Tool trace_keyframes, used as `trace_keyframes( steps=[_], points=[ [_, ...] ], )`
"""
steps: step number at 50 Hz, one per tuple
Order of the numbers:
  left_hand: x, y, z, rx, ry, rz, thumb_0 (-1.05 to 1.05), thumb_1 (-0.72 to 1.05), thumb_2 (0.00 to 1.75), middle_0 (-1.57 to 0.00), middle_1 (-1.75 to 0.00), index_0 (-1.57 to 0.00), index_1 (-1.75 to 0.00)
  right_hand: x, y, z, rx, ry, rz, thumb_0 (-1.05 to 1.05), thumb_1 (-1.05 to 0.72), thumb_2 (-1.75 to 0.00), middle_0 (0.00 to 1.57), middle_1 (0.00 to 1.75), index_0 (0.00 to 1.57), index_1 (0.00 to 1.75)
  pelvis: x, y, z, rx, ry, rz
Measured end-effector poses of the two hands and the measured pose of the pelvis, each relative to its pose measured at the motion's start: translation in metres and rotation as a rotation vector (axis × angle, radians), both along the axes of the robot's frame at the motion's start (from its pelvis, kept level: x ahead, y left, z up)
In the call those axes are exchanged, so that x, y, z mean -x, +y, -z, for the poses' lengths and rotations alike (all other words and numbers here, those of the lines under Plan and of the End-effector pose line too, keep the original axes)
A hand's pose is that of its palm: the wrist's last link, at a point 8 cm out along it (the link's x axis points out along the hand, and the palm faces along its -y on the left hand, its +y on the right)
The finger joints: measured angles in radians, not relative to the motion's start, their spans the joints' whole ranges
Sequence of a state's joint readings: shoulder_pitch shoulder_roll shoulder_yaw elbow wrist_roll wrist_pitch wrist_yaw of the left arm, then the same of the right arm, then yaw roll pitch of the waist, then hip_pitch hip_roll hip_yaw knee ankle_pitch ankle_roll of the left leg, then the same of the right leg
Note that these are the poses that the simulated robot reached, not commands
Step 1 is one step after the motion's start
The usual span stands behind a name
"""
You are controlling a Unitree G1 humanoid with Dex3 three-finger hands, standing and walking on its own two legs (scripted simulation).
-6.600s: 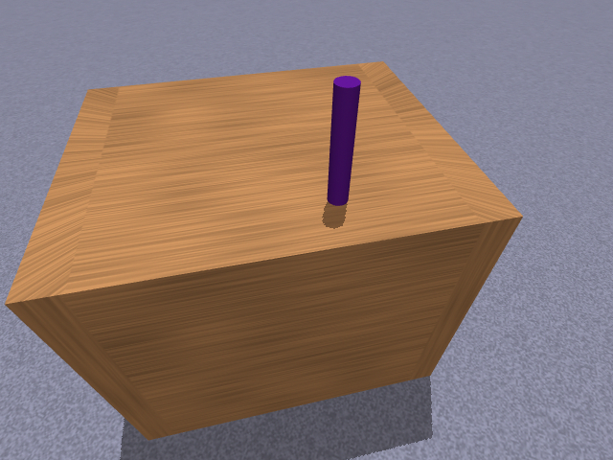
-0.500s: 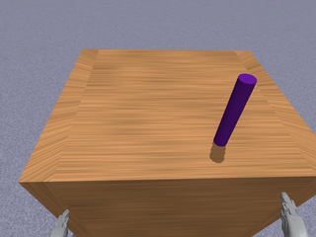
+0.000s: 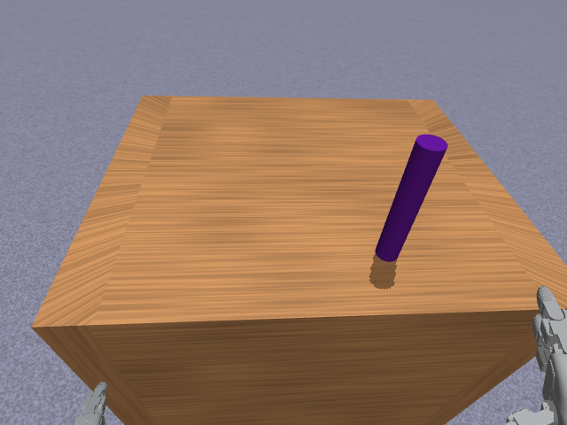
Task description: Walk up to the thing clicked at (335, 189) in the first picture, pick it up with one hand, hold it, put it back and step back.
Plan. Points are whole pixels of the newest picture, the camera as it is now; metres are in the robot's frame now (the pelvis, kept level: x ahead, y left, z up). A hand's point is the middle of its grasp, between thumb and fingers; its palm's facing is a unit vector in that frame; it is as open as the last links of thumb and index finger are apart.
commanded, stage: rise first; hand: right
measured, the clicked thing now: (405, 206) +0.45 -0.20 +0.09
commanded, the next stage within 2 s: go down in 0.78 s
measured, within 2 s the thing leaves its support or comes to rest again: neither
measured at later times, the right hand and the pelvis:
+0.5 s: hand (534, 369) +0.18 -0.25 +0.12, palm faces +0.33 +0.85 -0.41, open 17.5 cm; pelvis -0.01 +0.00 +0.00, yaw +0 degrees
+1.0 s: hand (543, 359) +0.18 -0.25 +0.15, palm faces +0.36 +0.83 -0.42, open 17.3 cm; pelvis -0.01 +0.00 +0.00, yaw -1 degrees
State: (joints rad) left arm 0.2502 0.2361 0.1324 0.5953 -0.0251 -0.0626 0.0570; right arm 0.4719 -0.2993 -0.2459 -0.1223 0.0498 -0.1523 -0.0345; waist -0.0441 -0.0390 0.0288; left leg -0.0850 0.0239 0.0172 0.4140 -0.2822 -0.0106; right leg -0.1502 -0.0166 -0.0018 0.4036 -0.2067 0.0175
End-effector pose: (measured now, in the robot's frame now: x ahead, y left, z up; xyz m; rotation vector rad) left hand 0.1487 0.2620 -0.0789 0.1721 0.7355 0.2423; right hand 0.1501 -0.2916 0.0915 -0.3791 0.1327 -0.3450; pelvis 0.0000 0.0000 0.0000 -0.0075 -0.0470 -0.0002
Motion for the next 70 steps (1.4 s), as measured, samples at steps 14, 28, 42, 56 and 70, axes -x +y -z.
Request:
trace_keyframes(
  steps=[14, 28, 42, 56, 70],
  points=[
    [0.009, -0.006, 0.001, 0.02, -0.025, 0.003, -0.01, -0.54, 0.04, -0.06, -0.05, -0.06, -0.05, 0.014, 0.002, -0.031, 0.059, -0.131, -0.041, -0.02, 0.56, -0.03, 0.05, 0.06, 0.05, 0.05, 0.011, -0.002, 0.0, -0.001, -0.017, 0.003],
    [0.014, -0.004, 0.001, 0.023, -0.038, -0.001, -0.02, -0.54, 0.05, -0.06, -0.05, -0.06, -0.05, 0.012, 0.003, -0.053, 0.111, -0.219, -0.071, -0.02, 0.55, -0.04, 0.06, 0.06, 0.05, 0.05, 0.015, -0.002, 0.0, -0.001, -0.02, 0.001],
    [0.007, -0.005, 0.008, 0.036, -0.011, 0.005, -0.02, -0.54, 0.07, -0.06, -0.06, -0.05, -0.06, 0.014, 0.007, -0.068, 0.155, -0.256, -0.083, -0.02, 0.54, -0.05, 0.06, 0.06, 0.05, 0.06, 0.011, 0.0, 0.0, 0.0, -0.011, 0.006],
    [-0.001, 0.0, 0.002, 0.021, -0.036, -0.002, -0.01, -0.52, 0.04, -0.06, -0.05, -0.06, -0.05, 0.006, 0.0, -0.07, 0.147, -0.353, -0.076, -0.01, 0.5, -0.06, 0.05, 0.06, 0.05, 0.06, 0.007, 0.004, 0.003, 0.003, -0.004, 0.009],
    [-0.002, -0.009, 0.002, -0.018, -0.03, -0.013, -0.01, -0.52, 0.03, -0.05, -0.04, -0.06, -0.04, -0.059, -0.051, -0.074, -0.037, -0.304, -0.121, -0.02, 0.56, -0.06, 0.04, 0.06, 0.04, 0.06, 0.011, 0.004, 0.002, -0.002, 0.014, 0.013]
  ],
)
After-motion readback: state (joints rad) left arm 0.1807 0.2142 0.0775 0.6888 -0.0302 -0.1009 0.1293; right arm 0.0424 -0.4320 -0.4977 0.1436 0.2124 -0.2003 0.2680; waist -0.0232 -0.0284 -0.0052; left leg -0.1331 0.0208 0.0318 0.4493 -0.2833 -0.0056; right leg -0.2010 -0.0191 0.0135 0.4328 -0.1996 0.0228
